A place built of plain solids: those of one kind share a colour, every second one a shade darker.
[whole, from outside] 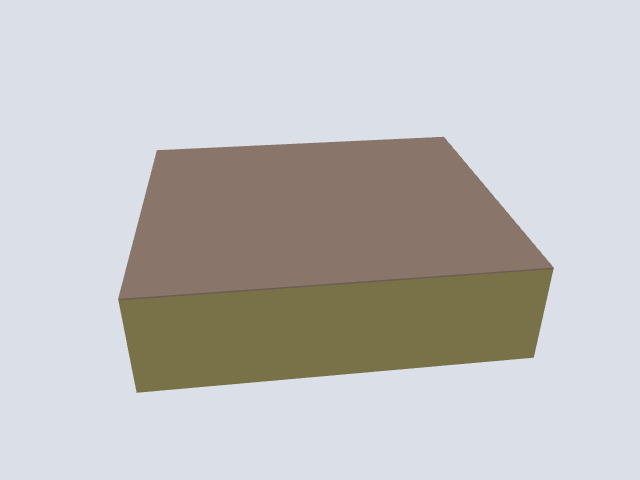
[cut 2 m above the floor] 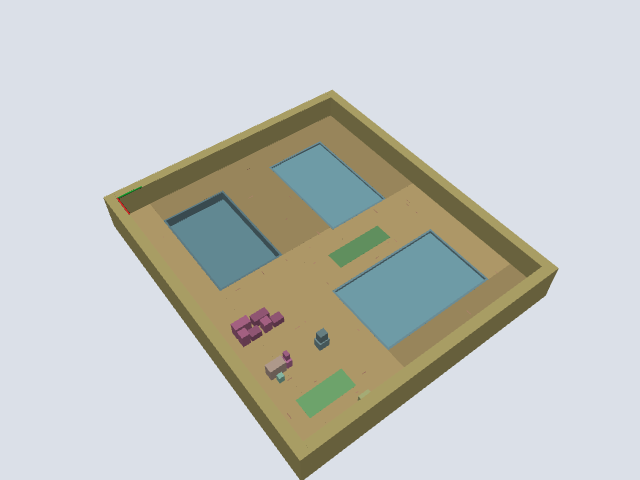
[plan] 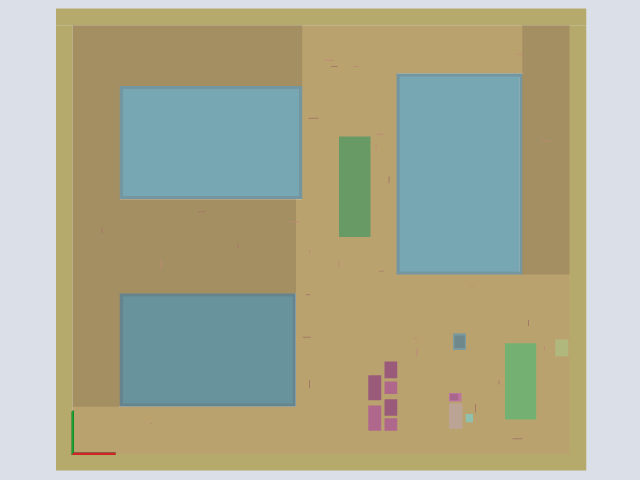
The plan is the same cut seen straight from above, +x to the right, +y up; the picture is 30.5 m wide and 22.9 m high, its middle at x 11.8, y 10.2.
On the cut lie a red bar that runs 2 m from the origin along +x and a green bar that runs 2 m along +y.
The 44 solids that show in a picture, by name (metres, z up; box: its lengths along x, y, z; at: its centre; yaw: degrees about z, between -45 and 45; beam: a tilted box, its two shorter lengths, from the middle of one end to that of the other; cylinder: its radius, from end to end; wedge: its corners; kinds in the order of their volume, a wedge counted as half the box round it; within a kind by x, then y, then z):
{
 "wall_1": {"box": [0.8, 20.45, 6.96], "at": [-0.4, 10.22, 2.18]},
 "wall_2": {"box": [25.3, 0.8, 6.96], "at": [11.85, -0.4, 2.18]},
 "wall_3": {"box": [25.3, 0.8, 6.96], "at": [11.85, 20.85, 2.18]},
 "wall_4": {"box": [0.8, 20.45, 6.96], "at": [24.1, 10.22, 2.18]},
 "floor_deck_1": {"box": [2.25, 18.2, 1.3], "at": [1.12, 11.35, -0.65]},
 "floor_deck_2": {"box": [8.4, 4.5, 1.3], "at": [6.45, 9.9, -0.65]},
 "floor_deck_3": {"box": [8.7, 2.9, 1.3], "at": [6.6, 19.0, -0.65]},
 "floor_deck_4": {"box": [23.7, 2.25, 1.3], "at": [11.85, 1.12, -0.65]},
 "floor_deck_5": {"box": [4.8, 3.6, 1.3], "at": [13.05, 10.35, -0.65]},
 "floor_deck_6": {"box": [4.5, 8.3, 1.3], "at": [13.2, 16.3, -0.65]},
 "floor_deck_7": {"box": [13.05, 6.3, 1.3], "at": [17.18, 5.4, -0.65]},
 "floor_deck_8": {"box": [6.0, 2.3, 1.3], "at": [18.45, 19.3, -0.65]},
 "floor_deck_9": {"box": [2.25, 11.9, 1.3], "at": [22.57, 14.5, -0.65]},
 "floor_lift_1": {"box": [8.1, 5.1, 0.5], "at": [6.45, 4.95, -1.05]},
 "floor_lift_2": {"box": [8.4, 5.1, 1.15], "at": [6.6, 14.85, -0.73]},
 "floor_lift_3": {"box": [5.7, 9.3, 1.1], "at": [18.45, 13.35, -0.75]},
 "ceil_1": {"box": [25.3, 22.05, 0.1], "at": [11.85, 10.22, 5.61]},
 "floor_trim_1": {"box": [0.15, 5.1, 1.3], "at": [2.33, 4.95, -0.65]},
 "floor_trim_2": {"box": [0.15, 5.1, 1.3], "at": [2.33, 14.85, -0.65]},
 "floor_trim_3": {"box": [8.25, 0.15, 1.3], "at": [6.38, 7.58, -0.65]},
 "floor_trim_4": {"box": [8.4, 0.15, 1.3], "at": [6.45, 2.33, -0.65]},
 "floor_trim_5": {"box": [8.55, 0.15, 1.3], "at": [6.53, 17.48, -0.65]},
 "floor_trim_6": {"box": [8.7, 0.15, 1.3], "at": [6.6, 12.22, -0.65]},
 "floor_trim_7": {"box": [0.15, 5.25, 1.3], "at": [10.57, 5.02, -0.65]},
 "floor_trim_8": {"box": [0.15, 5.25, 1.3], "at": [10.88, 14.92, -0.65]},
 "floor_trim_9": {"box": [0.15, 9.3, 1.3], "at": [15.53, 13.35, -0.65]},
 "floor_trim_10": {"box": [5.85, 0.15, 1.3], "at": [18.38, 18.07, -0.65]},
 "floor_trim_11": {"box": [6.0, 0.15, 1.3], "at": [18.45, 8.62, -0.65]},
 "floor_trim_12": {"box": [0.15, 9.45, 1.3], "at": [21.38, 13.42, -0.65]},
 "case_cases_1": {"box": [0.62, 1.2, 1.1], "at": [14.41, 1.7, 0.55]},
 "case_cases_2": {"box": [0.62, 1.2, 0.74], "at": [14.41, 3.15, 0.37]},
 "case_cases_3": {"box": [0.62, 0.6, 1.1], "at": [15.18, 1.4, 0.55]},
 "case_cases_4": {"box": [0.62, 0.8, 0.56], "at": [15.18, 2.21, 0.28]},
 "case_cases_5": {"box": [0.62, 0.6, 0.92], "at": [15.18, 3.15, 0.46]},
 "case_cases_6": {"box": [0.62, 0.8, 0.56], "at": [15.18, 4.0, 0.28]},
 "desk_desk_1": {"box": [0.65, 1.2, 1.04], "at": [18.27, 1.8, 0.52]},
 "vinyl_1": {"box": [1.5, 4.8, 0.05], "at": [13.46, 12.74, -0.02]},
 "vinyl_2": {"box": [1.5, 3.65, 0.05], "at": [21.37, 3.46, -0.02]},
 "stack_stray_1": {"box": [0.62, 0.8, 0.74], "at": [18.46, 5.35, 0.37]},
 "stack_stray_2": {"box": [0.5, 0.6, 0.74], "at": [18.46, 5.35, 1.11]},
 "case_wall_1": {"box": [0.62, 0.8, 0.74], "at": [23.33, 5.05, 0.37]},
 "stack_desk_1": {"box": [0.4, 0.3, 0.55], "at": [18.2, 2.7, 1.01]},
 "stack_desk_2": {"box": [0.6, 0.4, 0.74], "at": [18.25, 2.7, 0.37]},
 "stool_desk_1": {"box": [0.35, 0.4, 0.62], "at": [18.93, 1.7, 0.31]}
}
